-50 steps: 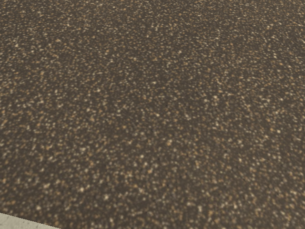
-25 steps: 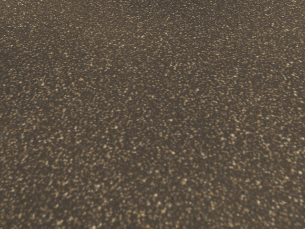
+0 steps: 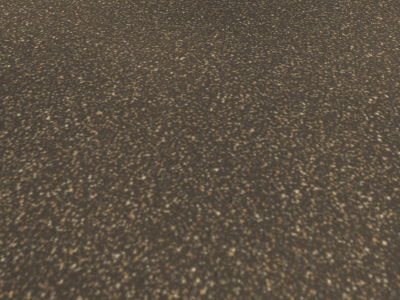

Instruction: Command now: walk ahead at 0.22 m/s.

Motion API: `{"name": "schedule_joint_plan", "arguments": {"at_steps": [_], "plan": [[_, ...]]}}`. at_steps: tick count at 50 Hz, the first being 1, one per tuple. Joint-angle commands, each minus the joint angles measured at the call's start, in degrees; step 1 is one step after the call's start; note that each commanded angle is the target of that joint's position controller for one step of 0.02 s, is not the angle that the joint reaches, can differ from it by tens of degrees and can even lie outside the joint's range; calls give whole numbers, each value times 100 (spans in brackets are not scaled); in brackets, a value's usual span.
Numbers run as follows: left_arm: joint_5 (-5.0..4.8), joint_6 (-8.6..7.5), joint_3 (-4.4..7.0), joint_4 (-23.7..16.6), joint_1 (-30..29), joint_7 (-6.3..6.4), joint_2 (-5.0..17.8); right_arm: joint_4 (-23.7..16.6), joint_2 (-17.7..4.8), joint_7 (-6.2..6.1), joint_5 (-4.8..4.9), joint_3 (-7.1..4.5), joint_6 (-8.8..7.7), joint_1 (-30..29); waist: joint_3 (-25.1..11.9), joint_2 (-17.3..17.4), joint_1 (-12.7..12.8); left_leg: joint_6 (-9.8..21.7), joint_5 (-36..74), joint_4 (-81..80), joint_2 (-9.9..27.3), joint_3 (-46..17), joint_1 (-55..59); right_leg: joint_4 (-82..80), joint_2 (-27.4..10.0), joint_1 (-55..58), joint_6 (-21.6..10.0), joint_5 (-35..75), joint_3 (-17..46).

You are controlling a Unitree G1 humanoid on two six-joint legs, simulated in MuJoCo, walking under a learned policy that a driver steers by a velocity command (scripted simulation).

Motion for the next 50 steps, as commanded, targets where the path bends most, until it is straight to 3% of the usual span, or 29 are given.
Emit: {"name": "schedule_joint_plan", "arguments": {"at_steps": [1,4,7,8,9,10,12,14,15,16,17,20,24,27,31,34,36,37,38,39,40,41,42,43,44,45,46,47,50], "plan": [[-73,-94,358,-98,357,99,1302,-431,-544,72,15,-119,-312,-693,877,-929,234,106,-341,689,171,326,-1287,-1725,-1780,-185,-1127,-2407,2188],[-112,-163,379,-171,230,67,1145,-313,-542,207,119,-173,-507,-441,775,-785,42,252,-480,627,384,371,-1163,-1522,-1736,-76,-1042,-1607,1881],[-214,-161,338,-319,-197,-26,1011,215,-588,227,101,-286,-522,808,404,-495,-574,317,276,-139,107,568,1260,-702,-1015,-1526,-713,-796,902],[-128,-208,248,-414,-369,-68,715,383,-899,204,96,-394,-537,1523,158,156,-855,563,-189,-629,687,-370,2069,689,-559,-2149,-468,-131,329],[-101,-287,192,-681,-365,-82,444,451,-1496,241,104,-523,-583,2030,-102,1590,-896,1364,-1266,-1657,1881,-2767,2716,2560,193,-3228,-129,-675,-235],[-162,-388,282,-746,-439,-83,749,366,-1168,299,26,-373,-698,1817,52,1237,-735,1687,-1423,-1903,2204,-3628,2518,3703,121,-3770,-189,-1358,416],[-256,-502,331,-644,-65,-154,876,34,-777,339,43,-224,-820,1020,312,593,-268,1382,-806,-1872,1889,-2506,2132,4170,-444,-3957,-396,-495,621],[-144,-480,393,-664,-135,-165,863,-69,-657,326,122,-144,-808,794,440,297,-160,1089,66,-2062,1679,-1653,1695,3542,-814,-3687,-295,118,532],[-103,-451,367,-671,-150,-203,720,-21,-607,312,76,-125,-765,916,363,382,-180,1085,551,-2078,1553,-1379,1547,3445,-801,-3454,-173,300,378],[-70,-416,363,-688,-173,-219,649,10,-658,261,74,-122,-744,1062,337,416,-201,1128,989,-2125,1497,-1160,1530,3296,-807,-3427,-67,468,280],[-45,-412,389,-653,-180,-281,655,66,-726,220,-64,-140,-749,1302,225,211,-253,1183,1444,-1965,1521,-1000,1550,3446,-777,-3442,11,863,247],[-183,-486,474,-1012,-966,-336,724,195,-795,83,-13,-117,-856,1685,501,422,-354,983,1355,-1924,1544,-867,2056,2594,-871,-4443,72,1616,522],[39,-585,388,-1252,-1446,-496,457,60,-748,-175,3,-64,-800,1670,626,347,-418,840,792,-1476,1147,-213,809,1137,-600,-3372,53,3872,217],[59,-594,333,-1453,-1688,-712,385,-23,-669,-190,43,3,-799,1891,735,311,-497,772,499,-907,1219,-196,565,1034,-551,-3301,-198,4371,211],[-16,-619,182,-1775,-2386,-930,312,-71,-700,-244,79,-20,-600,2327,957,235,-828,629,547,83,1312,-175,1263,430,-612,-3816,-230,4234,125],[-87,-663,160,-1634,-2138,-904,348,-137,-659,-184,107,-32,-505,2299,834,184,-766,431,1114,862,1192,-81,1338,-108,-634,-2912,-135,4263,102],[-90,-661,349,-1097,-566,-732,783,-175,-902,-86,49,-81,-495,2110,98,306,-97,411,2677,2551,1065,-151,1410,-161,-527,-1299,-161,3972,-30],[-51,-644,472,-730,638,-658,1065,-155,-953,14,92,-113,-528,1854,-474,87,628,221,2869,4147,840,52,737,-417,-524,383,-294,4368,-207],[80,-611,465,-443,1402,-626,1198,-43,-521,98,109,-76,-625,2115,-963,-913,817,-189,-1242,6890,22,198,-1092,268,-1267,2420,-691,5535,410],[235,-602,421,-376,1613,-564,1508,-36,-141,194,192,61,-805,3148,-2036,-2308,375,-189,-3194,8424,-184,-915,-3044,2508,-2009,4551,-1123,8301,1102],[149,-452,465,-352,1933,-544,1407,-167,-562,246,324,38,-994,3034,-2931,-2322,710,-260,-2914,8464,-102,-1322,-3414,2156,-2244,4825,-1603,8004,1803],[29,-374,588,-176,1915,-509,1664,-585,-563,188,480,54,-997,2466,-3118,-1678,594,-378,-2582,8231,61,-908,-3904,815,-2694,4428,-2079,4062,3008],[21,-360,532,-257,1385,-446,1400,-756,-498,43,463,90,-914,1733,-2519,-522,414,-341,-1856,8048,508,-251,-4027,-89,-2703,3234,-2000,1783,3455],[80,-444,383,-578,598,-428,1128,-841,-678,-50,336,64,-793,1406,-1589,207,205,-305,-1219,7781,652,-39,-3860,-592,-2719,1692,-1992,1173,3476],[149,-616,306,-707,-3,-430,980,-847,-682,-108,235,18,-681,1273,-1039,385,-82,-169,-443,6766,924,-391,-3338,-706,-2782,322,-1899,1379,3359],[148,-693,255,-736,-482,-442,816,-817,-635,-106,104,-18,-576,1179,-440,304,-362,-237,-177,5870,1133,-458,-2758,-797,-2418,-867,-1675,2049,2698],[103,-674,259,-627,-541,-434,802,-892,-334,-79,35,13,-508,1125,-7,-130,-476,-272,-127,4859,1235,-393,-2350,-1033,-1922,-1590,-1444,2028,1804],[129,-691,258,-598,-467,-379,792,-999,-308,-68,-13,8,-534,897,191,-440,-422,-333,220,4044,1196,-273,-2117,-1189,-1540,-1834,-1358,2501,1281],[53,-645,287,-468,-85,-164,829,-1152,-165,71,-44,55,-673,325,-49,-620,-251,-321,1572,1797,912,96,-1418,-1219,-1049,-1439,-1180,3521,299]]}}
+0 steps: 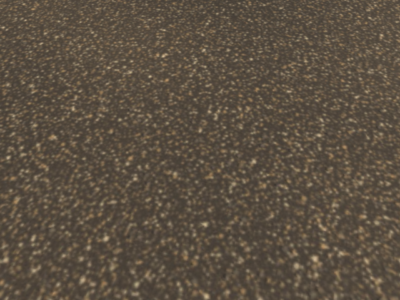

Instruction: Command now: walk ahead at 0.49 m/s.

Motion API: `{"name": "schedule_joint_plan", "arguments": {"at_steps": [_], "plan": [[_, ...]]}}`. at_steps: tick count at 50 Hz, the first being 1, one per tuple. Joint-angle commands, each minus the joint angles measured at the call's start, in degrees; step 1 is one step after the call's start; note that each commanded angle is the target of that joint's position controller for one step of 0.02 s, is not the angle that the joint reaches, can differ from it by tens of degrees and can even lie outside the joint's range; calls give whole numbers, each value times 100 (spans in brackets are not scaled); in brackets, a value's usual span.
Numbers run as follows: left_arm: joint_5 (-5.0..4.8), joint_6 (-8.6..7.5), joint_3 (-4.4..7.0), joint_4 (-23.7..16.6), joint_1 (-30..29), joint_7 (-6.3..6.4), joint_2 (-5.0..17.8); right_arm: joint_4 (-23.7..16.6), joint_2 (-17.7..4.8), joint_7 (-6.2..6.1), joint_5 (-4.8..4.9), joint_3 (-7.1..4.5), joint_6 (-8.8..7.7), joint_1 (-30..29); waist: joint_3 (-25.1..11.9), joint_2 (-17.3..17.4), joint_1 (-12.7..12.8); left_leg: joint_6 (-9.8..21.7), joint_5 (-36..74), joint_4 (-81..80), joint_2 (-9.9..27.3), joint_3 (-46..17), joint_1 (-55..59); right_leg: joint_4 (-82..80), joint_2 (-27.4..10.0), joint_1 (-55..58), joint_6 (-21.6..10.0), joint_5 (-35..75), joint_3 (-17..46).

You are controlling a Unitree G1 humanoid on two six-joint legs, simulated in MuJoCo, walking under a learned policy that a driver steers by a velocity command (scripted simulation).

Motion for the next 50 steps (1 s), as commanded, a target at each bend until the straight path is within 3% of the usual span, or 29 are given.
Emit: {"name": "schedule_joint_plan", "arguments": {"at_steps": [1,2,4,7,9,10,11,12,13,14,15,16,18,23,28,32,34,36,37,38,39,40,41,42,43,44,46,48,50], "plan": [[-134,-110,225,-458,-504,182,1031,-233,-137,123,-41,-22,-71,159,-268,-760,-246,24,1267,-1949,-108,68,1383,-1455,-1356,-455,-999,3266,682],[-202,-70,263,-391,-348,202,1128,-291,-139,157,-12,-20,-49,-45,-300,-709,-173,57,1349,-2215,-167,96,1315,-1490,-1482,-64,-973,3028,750],[-303,8,276,-256,-38,200,1075,-429,-269,222,16,-51,-19,-519,-100,-550,5,209,1420,-2693,-211,80,1015,-1453,-1617,555,-865,2357,812],[-298,124,318,-139,153,207,1154,-617,-413,309,3,-113,-48,-933,174,-481,37,449,1022,-3048,-288,105,857,-1272,-1852,1105,-731,1912,928],[-245,190,328,-186,-11,195,1229,-502,-610,339,-9,-230,-71,-478,-97,-523,-292,621,717,-3247,-538,365,1742,-608,-1700,1153,-560,2778,756],[-213,212,277,-230,-63,195,1099,-232,-838,318,-23,-369,-72,333,-581,-401,-633,764,741,-3239,-666,437,2866,388,-1373,909,-428,3291,508],[-91,218,176,-368,-7,204,894,-41,-1224,282,-25,-498,-67,1344,-1323,213,-950,1113,822,-3265,217,-716,4432,2162,-952,-85,-186,2117,153],[-96,89,-19,-387,674,142,202,85,-1710,336,-21,-578,-70,1688,-1950,1655,-607,2073,-287,-4072,1461,-3543,6167,4165,48,-2227,117,-1384,282],[-220,-17,129,-354,310,109,849,33,-1187,350,20,-443,-107,1646,-1798,995,-786,1918,-1235,-4527,1405,-4016,6106,4793,-180,-2938,34,-1786,1029],[-332,-85,200,-554,-260,86,1120,-76,-986,330,3,-365,-152,1109,-1028,682,-709,1653,-1140,-4634,1246,-3243,5381,4807,-453,-3231,-97,-1253,998],[-313,-88,204,-616,-557,125,1079,-173,-884,327,-46,-319,-161,632,-616,194,-529,1533,-498,-4759,1042,-2579,4584,4538,-750,-3014,-117,-725,861],[-210,-61,231,-620,-644,158,1034,-194,-746,337,-83,-286,-175,367,-374,93,-372,1490,167,-4888,891,-2124,3976,4168,-927,-2757,-89,-404,851],[-181,60,243,-574,-467,169,864,-150,-583,341,-106,-242,-213,235,-410,265,-113,1375,719,-5147,605,-1515,3484,3718,-1097,-2156,-46,-73,862],[-93,150,239,-801,-1124,181,678,124,-856,217,-40,-318,-211,717,-138,15,-214,1443,1232,-5538,571,-909,3555,2487,-1120,-2686,245,971,742],[-138,98,176,-1048,-1950,107,511,400,-850,145,7,-297,-161,1138,85,143,-471,1212,1129,-5559,325,-301,3615,1115,-903,-2450,319,2120,523],[-193,43,122,-1292,-2557,-5,506,642,-892,139,35,-304,-90,1505,332,165,-677,1210,1162,-5374,546,-284,4168,538,-769,-2495,245,1943,400],[-213,-13,121,-1397,-2644,-69,568,727,-946,122,52,-332,-38,1544,381,230,-622,1157,1521,-5136,738,-342,4520,334,-732,-2493,93,1557,397],[-214,-51,181,-1361,-2314,-106,726,742,-1044,102,61,-368,19,1413,174,366,-382,1049,2458,-4742,821,-319,4708,221,-581,-1916,-67,1156,273],[-198,-61,264,-1236,-1803,-97,865,719,-1082,91,68,-374,49,1249,-124,438,-64,958,3492,-4193,708,-181,4656,140,-393,-1156,-188,1094,105],[-186,-56,413,-924,-819,-62,1132,684,-954,84,39,-319,75,1175,-715,347,372,800,3942,-3137,404,51,4283,161,-321,197,-367,1235,65],[-115,-44,538,-701,290,-1,1568,535,-780,75,-62,-227,77,1223,-1601,-306,710,588,2347,-1316,42,307,3021,345,-1383,2058,-736,1355,1280],[-100,-4,577,-582,545,-35,1847,528,7,137,-27,-15,-56,1970,-2296,-1893,286,238,-1695,590,-1053,147,772,-428,-2591,3790,-1644,82,4094],[-163,1,423,-622,453,-42,1312,594,-585,172,102,-138,-189,1664,-2121,-1432,485,328,-2139,1322,-816,-595,142,-839,-2506,3646,-1526,-549,4490],[-167,-12,347,-716,-36,-21,1070,423,-897,191,212,-225,-268,1114,-1274,-1168,422,419,-1691,1422,-521,-468,-241,-914,-2325,2915,-1269,-292,3588],[-128,-25,308,-825,-468,-18,962,355,-890,152,183,-228,-290,784,-836,-663,250,434,-1127,1155,-215,-300,-35,-1056,-2105,2044,-1118,311,2906],[-69,-41,276,-858,-737,-34,836,323,-842,110,91,-266,-268,603,-509,-487,90,408,-779,809,-48,-237,207,-1216,-1906,1328,-1046,854,2444],[-15,-78,220,-810,-815,-51,653,351,-616,96,52,-276,-122,790,-424,-660,-190,393,-461,430,131,-268,745,-1515,-1673,722,-999,1350,1922],[-78,-108,240,-708,-645,-28,755,288,-496,78,8,-274,-25,699,-250,-650,-249,295,-316,5,194,-172,702,-1719,-1595,464,-1079,1678,1637],[-106,-88,281,-628,-414,52,927,78,-509,56,-69,-284,-15,207,-69,-511,-179,135,181,-656,174,-123,350,-1840,-1567,479,-1127,1903,1557]]}}
Over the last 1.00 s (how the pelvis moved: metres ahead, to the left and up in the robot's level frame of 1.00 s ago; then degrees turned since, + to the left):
0.53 -0.06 -0.16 -1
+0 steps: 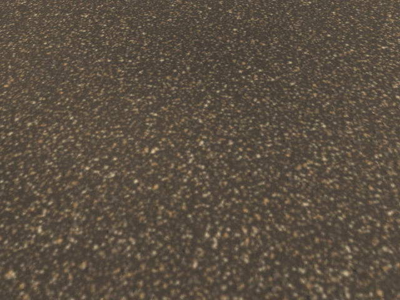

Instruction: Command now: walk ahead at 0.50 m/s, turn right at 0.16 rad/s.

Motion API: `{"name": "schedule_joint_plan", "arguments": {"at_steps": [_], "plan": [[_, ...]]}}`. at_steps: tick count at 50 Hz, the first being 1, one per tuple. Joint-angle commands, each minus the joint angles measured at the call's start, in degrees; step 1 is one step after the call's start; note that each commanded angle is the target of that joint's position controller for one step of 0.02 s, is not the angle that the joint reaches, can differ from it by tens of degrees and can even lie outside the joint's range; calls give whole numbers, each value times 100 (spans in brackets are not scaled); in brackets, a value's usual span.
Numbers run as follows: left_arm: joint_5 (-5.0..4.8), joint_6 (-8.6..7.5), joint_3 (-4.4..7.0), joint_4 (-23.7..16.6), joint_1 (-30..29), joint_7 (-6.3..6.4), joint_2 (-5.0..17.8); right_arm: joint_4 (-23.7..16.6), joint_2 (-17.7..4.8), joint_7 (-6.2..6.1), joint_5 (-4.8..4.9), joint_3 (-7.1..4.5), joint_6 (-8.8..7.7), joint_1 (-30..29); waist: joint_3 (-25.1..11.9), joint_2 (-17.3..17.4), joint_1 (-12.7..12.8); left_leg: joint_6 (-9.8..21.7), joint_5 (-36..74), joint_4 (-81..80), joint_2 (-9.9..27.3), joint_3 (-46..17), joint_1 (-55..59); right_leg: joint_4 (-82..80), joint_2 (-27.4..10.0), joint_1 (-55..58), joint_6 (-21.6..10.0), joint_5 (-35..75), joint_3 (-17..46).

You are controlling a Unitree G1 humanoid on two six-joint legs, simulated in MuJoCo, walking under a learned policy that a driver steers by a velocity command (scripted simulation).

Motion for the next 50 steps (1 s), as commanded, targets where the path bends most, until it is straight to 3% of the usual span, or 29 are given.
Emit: {"name": "schedule_joint_plan", "arguments": {"at_steps": [1,5,10,13,14,15,16,17,18,19,20,21,22,24,27,30,34,37,39,40,41,42,43,44,45,46,47,48,50], "plan": [[-42,-66,164,-257,7,112,852,-409,-275,-29,-88,-81,-7,-154,13,-447,-161,-188,787,-840,166,-138,-549,-1041,-1577,237,-943,1303,1424],[-89,6,177,-178,378,199,926,-643,-167,51,-43,-26,-80,-998,147,-507,69,-269,1898,-2324,-155,-41,-241,-1004,-1304,213,-705,1096,1161],[-158,115,195,-32,882,251,926,-945,-244,197,40,22,-199,-1802,274,-597,282,-243,1832,-3196,-398,-94,-32,-537,-1504,745,-670,899,1524],[-155,192,274,-82,776,301,1058,-938,-524,231,49,-55,-280,-1504,119,-791,-3,-100,1305,-3474,-490,-106,701,-39,-1653,890,-530,1194,1813],[-150,206,269,-134,674,300,1020,-809,-668,206,36,-130,-298,-999,-144,-799,-277,29,1206,-3617,-555,-19,1454,426,-1481,784,-423,1702,1744],[-105,204,209,-248,558,282,847,-607,-921,162,-32,-243,-324,-107,-819,-672,-672,271,1245,-3421,-299,-188,2843,1493,-1120,304,-262,1778,1541],[33,201,106,-483,508,285,536,-494,-1356,105,-89,-344,-301,938,-1808,132,-1014,571,1175,-3234,822,-1318,4533,3306,-550,-777,-27,172,1075],[-163,98,-15,-616,1338,261,72,-397,-1538,155,-108,-367,-231,1010,-2415,2003,-524,1361,31,-3970,1925,-3834,5885,4902,-6,-2700,197,-2695,863],[-270,85,127,-493,1098,277,735,-528,-852,158,-73,-200,-217,763,-1833,1158,-642,1179,-750,-4219,1692,-3720,5403,5535,-422,-3217,209,-2537,1238],[-285,102,207,-602,601,280,971,-578,-538,143,-41,-111,-214,435,-1062,668,-665,915,-596,-4311,1474,-2711,4597,5555,-629,-3367,196,-1977,1109],[-255,134,214,-625,418,297,869,-587,-469,154,-68,-73,-208,104,-664,237,-489,818,-39,-4478,1238,-2084,3815,5422,-863,-3107,239,-1518,992],[-192,168,246,-666,305,295,795,-556,-351,160,-96,-48,-196,-110,-369,240,-367,794,326,-4664,1051,-1608,3271,5168,-1008,-2951,260,-1241,972],[-198,230,257,-699,375,265,666,-525,-342,155,-146,-41,-204,-212,-263,437,-218,768,497,-4845,947,-1224,2887,5027,-1156,-2673,268,-1054,972],[-212,343,238,-819,288,233,472,-458,-383,149,-129,-79,-243,-244,-131,427,-151,871,801,-5136,900,-744,2578,4860,-1243,-2611,314,-864,871],[-158,422,241,-1052,-54,214,463,-354,-587,90,-130,-159,-265,-152,7,203,-145,970,1253,-5327,958,-197,2620,4313,-1293,-2957,406,-254,916],[-148,385,206,-1199,-451,109,438,-308,-723,45,-126,-199,-220,-87,92,145,-242,855,1545,-5362,819,460,2748,3368,-1239,-2885,417,599,744],[-128,357,127,-1516,-1256,-45,389,-228,-933,4,-45,-258,-115,244,320,54,-539,749,1583,-5301,889,963,3103,2405,-1111,-2749,335,882,317],[-131,386,141,-1746,-1542,-122,495,-157,-1094,9,57,-318,1,423,413,115,-547,624,2007,-4975,1078,1131,3659,2054,-987,-2748,153,323,121],[-119,411,229,-1795,-1305,-140,675,-188,-1260,-1,118,-367,77,338,162,278,-301,504,3728,-4255,1094,1324,3850,1962,-658,-2150,-66,-275,-191],[-131,423,334,-1689,-777,-130,840,-210,-1315,-5,150,-381,128,262,-163,300,31,417,4621,-3441,1002,1466,3799,1822,-385,-1413,-216,-387,-383],[-154,437,521,-1415,187,-80,1144,-239,-1225,-10,155,-338,161,223,-659,160,531,229,4742,-2186,758,1649,3332,1473,-75,-32,-426,-45,-457],[-177,490,736,-1209,1092,48,1732,-361,-907,-15,-43,-211,129,347,-1192,-657,801,-89,2682,-264,479,1701,1795,1336,-856,1716,-802,9,929],[-193,400,728,-1320,747,46,2242,-683,-117,68,-202,50,-56,822,-1774,-1921,16,-371,-2035,1470,-685,807,-550,494,-2164,3216,-1871,-1166,4253],[-134,308,549,-1435,902,-1,1632,-673,-656,138,87,-35,-261,179,-2033,-1032,504,-244,-1924,1933,-589,-189,-1107,-223,-2394,3225,-1792,-1515,4789],[-86,224,449,-1342,712,-24,1318,-740,-847,168,268,-92,-344,-145,-1239,-806,470,-86,-1356,1790,-331,-102,-1466,-222,-2271,2670,-1506,-976,3911],[-97,185,382,-1391,326,-17,1136,-685,-782,122,171,-71,-373,-173,-868,-432,238,-15,-850,1346,-51,-111,-1187,-157,-2031,1852,-1291,-411,3191],[-66,181,306,-1458,-106,-1,914,-594,-807,83,33,-106,-343,-139,-571,-387,12,-36,-531,906,143,-109,-765,-204,-1799,1082,-1135,220,2568],[15,165,251,-1530,-310,19,787,-537,-815,96,10,-126,-266,16,-509,-535,-172,-43,-296,700,262,-167,-350,-344,-1662,610,-1076,608,2268],[5,104,251,-1492,-308,50,832,-478,-682,103,-21,-119,-125,140,-450,-490,-280,-144,-34,328,262,-100,-105,-600,-1555,265,-1095,1142,1909]]}}
Over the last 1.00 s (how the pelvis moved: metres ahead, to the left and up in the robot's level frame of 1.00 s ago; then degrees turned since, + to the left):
0.56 -0.02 0.01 0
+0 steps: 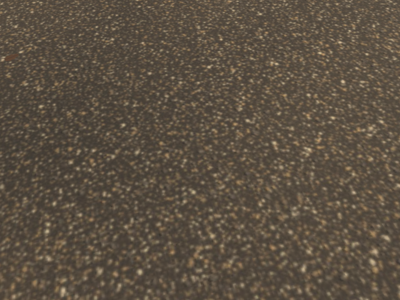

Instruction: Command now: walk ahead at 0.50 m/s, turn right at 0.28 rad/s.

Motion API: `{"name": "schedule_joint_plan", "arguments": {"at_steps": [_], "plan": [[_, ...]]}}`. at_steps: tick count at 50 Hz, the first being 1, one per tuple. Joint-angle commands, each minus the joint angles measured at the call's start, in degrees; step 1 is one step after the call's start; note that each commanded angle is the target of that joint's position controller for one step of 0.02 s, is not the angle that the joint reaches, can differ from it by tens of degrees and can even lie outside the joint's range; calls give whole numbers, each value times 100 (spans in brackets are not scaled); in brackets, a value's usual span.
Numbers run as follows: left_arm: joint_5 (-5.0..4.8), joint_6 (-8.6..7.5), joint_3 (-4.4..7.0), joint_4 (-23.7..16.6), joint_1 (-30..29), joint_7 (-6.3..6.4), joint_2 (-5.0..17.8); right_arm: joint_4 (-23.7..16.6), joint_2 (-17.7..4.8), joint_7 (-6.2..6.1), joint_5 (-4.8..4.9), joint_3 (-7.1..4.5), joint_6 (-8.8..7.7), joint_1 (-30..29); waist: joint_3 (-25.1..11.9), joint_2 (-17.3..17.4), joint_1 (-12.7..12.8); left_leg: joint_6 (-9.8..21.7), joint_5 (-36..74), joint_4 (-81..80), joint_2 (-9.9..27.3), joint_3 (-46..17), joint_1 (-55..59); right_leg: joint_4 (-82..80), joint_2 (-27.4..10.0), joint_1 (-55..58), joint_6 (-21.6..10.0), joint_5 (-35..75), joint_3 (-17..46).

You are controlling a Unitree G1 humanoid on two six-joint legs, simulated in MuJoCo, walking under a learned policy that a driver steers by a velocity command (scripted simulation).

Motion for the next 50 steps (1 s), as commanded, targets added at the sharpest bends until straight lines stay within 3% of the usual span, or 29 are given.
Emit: {"name": "schedule_joint_plan", "arguments": {"at_steps": [1,4,9,13,16,17,18,19,20,21,22,23,24,25,26,29,32,35,38,40,42,43,44,45,46,47,48,49,50], "plan": [[16,-194,162,-350,-63,73,753,-217,-499,-20,-76,-135,71,212,-561,-373,-153,-89,623,-466,274,-195,-643,-1512,-1549,799,-1021,1574,1560],[-10,-210,171,-176,222,166,828,-388,-377,-21,-113,-90,103,-306,-322,-354,-3,-231,1550,-1484,201,-155,-1034,-1633,-1415,936,-882,1970,1145],[-39,-197,150,89,622,218,856,-599,-200,101,-35,4,30,-1112,-28,-485,328,-140,2857,-3057,-97,21,-810,-1750,-1287,1095,-602,1336,807],[-53,-123,157,346,980,232,867,-817,-218,231,-13,45,-33,-1589,190,-473,475,58,2520,-3616,-244,44,-1154,-1444,-1614,1918,-625,1606,931],[-63,-42,188,430,972,277,960,-846,-345,317,-11,19,-78,-1412,41,-617,272,298,1848,-3839,-413,131,-826,-978,-1790,2392,-493,2683,977],[-55,-24,203,416,891,289,1034,-783,-466,308,-21,-31,-81,-1122,-182,-731,100,398,1591,-3814,-593,271,-324,-640,-1746,2441,-428,3675,939],[-48,3,198,402,774,292,1071,-625,-640,275,-34,-121,-82,-519,-587,-764,-251,550,1606,-3892,-799,452,566,57,-1581,2368,-328,4652,799],[-20,14,139,350,691,296,980,-396,-893,226,-78,-223,-74,404,-1242,-679,-685,799,1967,-3735,-548,235,2082,1181,-1322,1728,-158,4475,617],[52,-44,-5,219,1175,262,513,-270,-1361,174,-191,-338,-64,1295,-2244,268,-696,1545,1878,-3546,869,-1765,4471,3301,-665,-279,184,2330,426],[-24,-150,-108,361,1470,214,238,-106,-1140,192,-66,-292,-20,1566,-2883,1456,-657,2185,1059,-4428,1690,-4015,5515,4899,149,-1699,429,-2107,704],[-153,-253,24,244,970,178,835,-140,-806,183,46,-171,4,1277,-2153,869,-778,1865,159,-4723,1484,-3731,5073,5346,-217,-2398,338,-2140,1129],[-252,-311,31,54,409,158,901,-234,-652,143,9,-126,39,855,-1360,510,-683,1610,101,-4870,1274,-2879,4204,5210,-538,-2595,294,-1678,893],[-191,-329,22,-23,116,169,837,-268,-552,142,-56,-84,46,477,-746,81,-476,1485,510,-5100,1054,-2303,3223,4744,-816,-2478,297,-1234,690],[-95,-290,68,-7,78,194,823,-310,-387,147,-121,-28,18,262,-517,70,-284,1392,936,-5262,851,-1926,2620,4331,-1018,-2179,307,-962,675],[-77,-230,64,39,265,196,715,-311,-367,157,-165,-10,6,176,-453,202,-114,1391,1182,-5422,746,-1708,2231,4175,-1101,-1857,334,-828,668],[-42,-99,10,47,336,229,465,-218,-522,150,-100,-45,-52,200,-332,275,39,1502,1714,-5800,657,-1163,1746,3515,-1245,-1742,506,-586,541],[0,-112,-30,-119,-252,223,407,-134,-697,66,-77,-98,-15,361,-211,184,-92,1399,1979,-5946,507,-687,1802,2465,-1287,-1986,643,443,446],[-19,-177,-92,-235,-853,161,280,-43,-775,22,-19,-110,36,601,-134,153,-313,1183,2042,-5920,295,-262,1865,1305,-1085,-1699,653,1368,246],[-75,-214,-109,-386,-1352,84,304,123,-846,19,32,-127,101,981,-50,185,-523,1150,1870,-5771,469,-304,2305,747,-946,-1682,627,1538,188],[-89,-239,-98,-489,-1542,23,380,198,-874,10,51,-144,169,1083,10,230,-525,1092,1926,-5562,670,-398,2716,499,-897,-1782,512,1235,232],[-86,-269,-61,-511,-1448,-27,510,232,-948,-19,63,-177,235,1055,-40,314,-372,988,2265,-5272,839,-486,3017,332,-831,-1588,356,796,222],[-78,-283,-16,-447,-1174,-33,606,223,-989,-33,67,-188,266,963,-181,366,-176,911,2858,-4953,823,-440,3076,230,-721,-1175,261,641,118],[-49,-289,87,-255,-544,-15,774,205,-938,-46,72,-166,296,860,-549,308,177,778,3686,-4204,603,-229,2996,71,-552,-295,120,645,-47],[-13,-284,232,7,412,35,1102,146,-697,-57,5,-71,302,894,-1255,91,549,584,3509,-2939,286,33,2395,252,-811,1177,-115,790,201],[92,-251,368,96,1105,83,1728,-41,-167,-34,-103,107,214,1400,-2150,-1112,489,202,1469,-708,-459,356,367,239,-2259,3370,-879,529,2399],[-14,-218,312,178,1282,54,1509,27,-142,1,-35,140,84,1487,-2599,-1849,518,88,-1440,434,-965,-230,-890,-696,-2763,3969,-1404,-397,4315],[-49,-223,182,122,952,50,1132,-60,-702,46,116,-1,-5,1035,-1814,-1258,569,181,-1285,909,-575,-531,-1512,-831,-2560,3442,-1128,-940,3764],[-29,-220,120,43,567,66,943,-179,-737,62,164,-5,-47,598,-1216,-940,476,261,-769,794,-284,-383,-1604,-911,-2326,2686,-916,-775,2969],[12,-221,69,8,206,54,805,-202,-673,43,97,-8,-36,406,-780,-594,302,246,-325,435,-68,-278,-1413,-1106,-2094,1897,-822,-343,2419]]}}
Over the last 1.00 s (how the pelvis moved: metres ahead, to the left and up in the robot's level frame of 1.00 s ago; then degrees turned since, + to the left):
0.49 -0.11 -0.01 -31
